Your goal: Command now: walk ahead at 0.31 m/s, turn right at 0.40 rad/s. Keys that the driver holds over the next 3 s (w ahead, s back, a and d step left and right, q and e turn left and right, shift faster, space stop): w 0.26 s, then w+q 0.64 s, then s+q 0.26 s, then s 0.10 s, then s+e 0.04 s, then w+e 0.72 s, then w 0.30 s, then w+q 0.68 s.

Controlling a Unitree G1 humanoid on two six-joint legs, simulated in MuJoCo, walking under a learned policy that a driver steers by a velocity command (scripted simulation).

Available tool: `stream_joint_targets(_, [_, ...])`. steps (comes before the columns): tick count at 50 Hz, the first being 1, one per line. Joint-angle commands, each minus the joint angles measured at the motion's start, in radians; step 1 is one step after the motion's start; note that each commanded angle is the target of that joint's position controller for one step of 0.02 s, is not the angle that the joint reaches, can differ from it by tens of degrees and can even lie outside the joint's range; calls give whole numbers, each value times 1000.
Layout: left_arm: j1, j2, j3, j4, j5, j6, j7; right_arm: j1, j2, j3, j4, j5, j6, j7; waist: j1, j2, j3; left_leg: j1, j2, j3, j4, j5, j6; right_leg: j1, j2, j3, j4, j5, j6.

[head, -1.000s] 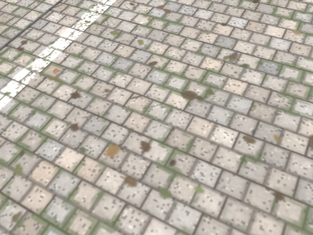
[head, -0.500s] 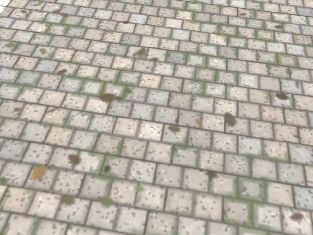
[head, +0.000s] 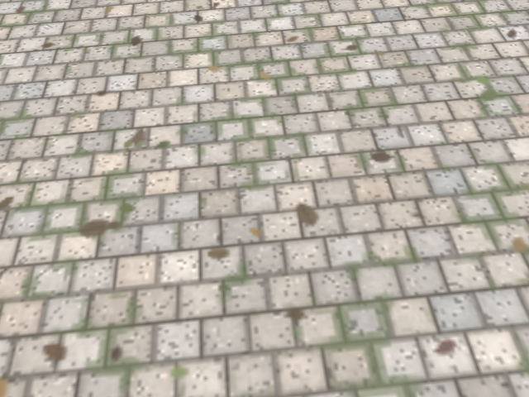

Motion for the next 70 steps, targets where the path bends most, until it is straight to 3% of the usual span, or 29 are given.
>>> stream_joint_targets(1, [17, 167, 45, -48, 0, -18, -6, -70, -75, -13, -86, 7, -45, 16, 24, -162, -24, 18, -5, 28, -89, -1, 26, 38, -246, 315, -182, -308, -172])
stream_joint_targets(5, [-23, 91, 14, -55, 4, -18, -11, 106, -83, -20, -44, -1, -69, 11, -78, -103, -37, 348, 52, -9, -258, 66, 90, -140, -150, 265, -22, -349, -87])
stream_joint_targets(6, [-44, 20, -7, -74, 5, -27, -12, 206, -143, -30, -29, -17, -72, 2, -104, 41, -49, 466, 213, -219, -347, -92, 150, -290, -50, 121, 231, -330, -22])
stream_joint_targets(7, [-62, 43, -1, -123, -17, -44, -4, 285, -234, -55, 0, -32, -69, 10, -97, 248, -7, 501, 381, -605, -485, -332, 295, -513, 23, 3, 468, -390, 16])
stream_joint_targets(9, [-62, 133, 25, -89, -25, -60, -6, 249, -134, -29, -11, -2, -70, 4, -84, 145, 97, 484, 368, -568, -489, -397, 306, -662, -60, 32, 664, -272, 25])
stream_joint_targets(12, [-87, 93, 19, -74, 1, -74, -23, 203, -98, -8, -30, -12, -60, -8, -60, 105, 83, 440, 269, -351, -513, -114, 245, -626, -131, -35, 634, -67, 40])
stream_joint_targets(18, [-240, -6, -20, -102, 6, -101, -41, 264, -120, -3, 5, 8, -36, -24, -107, 98, 76, 316, 166, -124, -517, 295, 224, -393, -104, -151, 262, 143, 103])
stream_joint_targets(21, [-288, 18, -11, -106, -8, -110, -59, 311, -148, -9, 19, 17, -25, -26, -117, 118, 71, 306, 195, -148, -493, 316, 219, -274, -67, -159, 138, 186, 104])
stream_joint_targets(24, [-237, 75, 15, -96, -17, -117, -60, 300, -165, -16, 22, 25, -16, -29, -53, 144, 42, 350, 234, -191, -420, 415, 183, -141, -59, -132, 52, 162, 61])
stream_joint_targets(26, [-27, 141, 53, -46, -7, -114, -41, 287, -139, -7, 12, 15, -17, -28, 70, 120, -100, 269, 155, -119, -148, 583, 129, 201, -79, -132, 18, 171, 0])
stream_joint_targets(27, [162, 215, 71, -30, 15, -106, -24, 277, -59, 20, -31, -17, -21, -26, 143, -6, -281, 74, 86, -83, 175, 306, 91, 505, -296, 80, 62, 131, -68])
stream_joint_targets(28, [192, 274, 76, -5, 35, -97, -33, 419, 41, 48, -54, 15, -36, -26, 58, -339, -432, -220, -33, -58, 491, -266, 46, 717, -526, 544, -65, -87, -212])
stream_joint_targets(29, [169, 165, 54, -8, 25, -95, -34, 369, -76, 19, -35, 45, -37, -28, 86, -244, -334, -321, 20, -109, 606, -224, 42, 631, -490, 568, -145, -223, -197])
stream_joint_targets(30, [116, 113, 37, 0, 13, -92, -29, 266, -117, 5, -55, 50, -33, -26, 87, -175, -180, -367, 60, -77, 619, -133, 45, 505, -455, 383, -148, -176, -162])
stream_joint_targets(31, [63, 88, 28, 6, 15, -92, -30, 222, -105, 7, -61, 35, -28, -27, 60, -102, -111, -332, 95, -61, 592, -60, 43, 381, -407, 269, -166, -65, -144])
stream_joint_targets(34, [-28, 51, 24, 28, 27, -105, -30, 211, -56, 6, -68, 26, 0, -15, -14, -131, -15, -230, 141, -56, 513, 25, 34, 169, -339, 66, -261, 92, -134])
stream_joint_targets(45, [10, 165, 63, 125, -1, -102, -12, -74, -23, 27, -175, 14, 5, 35, 37, -40, 98, -222, 117, 41, 21, 325, 56, 217, -345, -267, -309, 253, -88])
stream_joint_targets(47, [-3, 187, 69, 129, -9, -82, -5, -94, -47, 15, -199, 1, 4, 46, 24, -48, 103, -190, 76, 88, -44, 270, 79, 266, -345, -305, -204, 527, -61])
stream_joint_targets(49, [-12, 215, 77, 124, -25, -64, 6, 47, -106, -20, -178, -10, 3, 49, -56, -85, -10, 11, -19, 151, -88, 228, 114, 283, -314, -332, 37, 840, -21])
stream_joint_targets(50, [-15, 194, 68, 116, -31, -60, 9, 198, -159, -52, -141, -10, 5, 39, -135, -62, -97, 229, -65, 154, -157, 337, 146, 211, -267, -355, 245, 806, 19])
stream_joint_targets(51, [34, 131, 46, 94, -2, -67, 6, 281, -239, -75, -133, -8, 14, 15, -151, 91, -179, 504, 63, -26, -154, 755, 204, -30, -191, -361, 559, 305, 92])
stream_joint_targets(52, [180, 22, 4, 70, 43, -76, -10, 192, -334, -68, -186, -41, 13, 5, -6, 316, -348, 781, 376, -518, -114, 1179, 438, -368, -25, -233, 967, -549, 161])
stream_joint_targets(53, [114, 139, 17, 93, 21, -78, -15, 185, -269, -55, -230, -37, 14, 17, -105, 134, -536, 761, 402, -586, -196, 1109, 467, -344, -44, -39, 1039, -502, 150])
stream_joint_targets(54, [14, 164, 23, 71, -5, -67, -10, 128, -220, -41, -224, -27, 13, 22, -97, 68, -406, 660, 346, -446, -216, 1005, 413, -387, -83, -41, 1001, -410, 132])
stream_joint_targets(55, [-13, 148, 19, 69, 5, -54, 7, 88, -180, -34, -214, -4, 17, 18, -67, 3, -278, 524, 285, -361, -231, 883, 354, -415, -115, -58, 920, -329, 130])
stream_joint_targets(58, [17, 148, 24, 89, 14, -4, 28, 14, -158, -25, -224, -18, 36, 2, 6, 53, -156, 197, 216, -283, -307, 762, 312, -268, -121, -57, 828, -229, 141])
stream_joint_targets(65, [4, 109, 15, 109, 9, 40, 62, -9, -127, 5, -186, -31, 57, -41, 0, 81, -200, 178, 222, -221, -297, 796, 299, -282, -72, -59, 840, -159, 180])
stream_joint_targets(68, [24, 74, 4, 111, 6, 40, 41, -47, -42, 42, -163, -33, 57, -46, 20, 122, -187, 134, 148, -176, -379, 53, 238, -204, -129, -77, 619, -52, 173])
stream_joint_targets(70, [-22, 69, -6, 93, 10, 26, 22, -22, -95, 24, -132, -37, 53, -42, -24, 212, -120, 102, 155, -196, -427, -168, 234, -137, -122, -133, 469, -96, 158])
